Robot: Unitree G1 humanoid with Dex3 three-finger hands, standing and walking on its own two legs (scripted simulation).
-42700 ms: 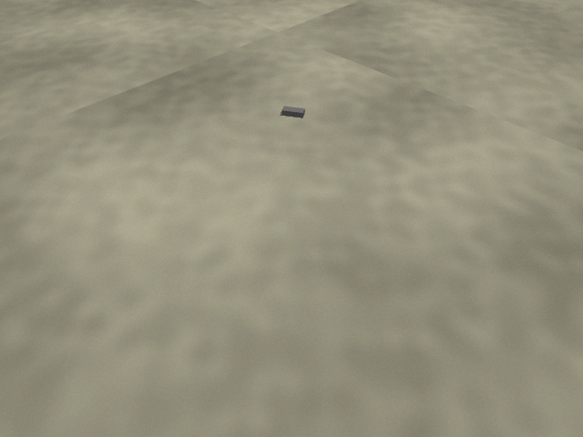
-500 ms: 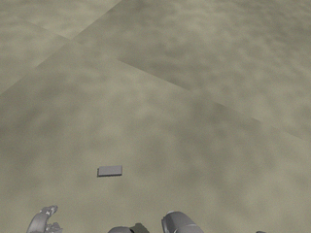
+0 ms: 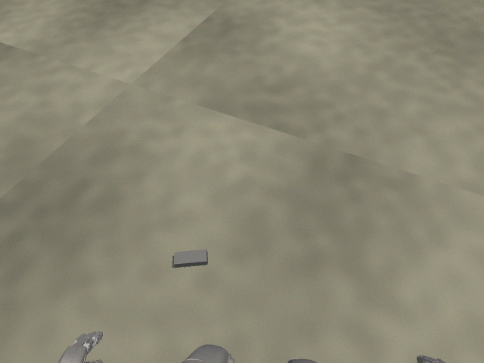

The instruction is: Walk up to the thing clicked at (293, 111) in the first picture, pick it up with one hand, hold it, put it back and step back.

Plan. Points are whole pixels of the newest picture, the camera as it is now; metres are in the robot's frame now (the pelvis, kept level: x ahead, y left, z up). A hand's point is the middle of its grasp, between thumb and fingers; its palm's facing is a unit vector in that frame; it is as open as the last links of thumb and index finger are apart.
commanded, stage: step back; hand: left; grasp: from above
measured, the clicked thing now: (191, 258) +0.57 +0.27 -0.75
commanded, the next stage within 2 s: none
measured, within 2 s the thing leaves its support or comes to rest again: neither
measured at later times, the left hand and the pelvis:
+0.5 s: hand out of the picture -0.07 +0.27 -0.16, palm faces -0.04 -0.93 -0.37, open 7.4 cm; pelvis -0.16 +0.00 -0.01, yaw -2 degrees
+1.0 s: hand out of the picture -0.21 +0.24 -0.15, palm faces +0.04 -0.92 -0.39, open 7.3 cm; pelvis -0.34 -0.03 -0.01, yaw +4 degrees
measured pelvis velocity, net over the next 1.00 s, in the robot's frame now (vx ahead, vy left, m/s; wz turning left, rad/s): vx -0.34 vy -0.03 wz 0.07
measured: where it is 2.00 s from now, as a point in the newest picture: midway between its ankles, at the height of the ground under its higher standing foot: outside the picture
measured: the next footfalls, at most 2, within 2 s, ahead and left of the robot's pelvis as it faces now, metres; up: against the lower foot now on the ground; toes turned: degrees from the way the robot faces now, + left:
left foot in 0.12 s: -0.03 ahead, +0.11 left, +0.00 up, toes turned +0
right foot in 0.56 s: -0.19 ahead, -0.15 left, +0.00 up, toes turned -1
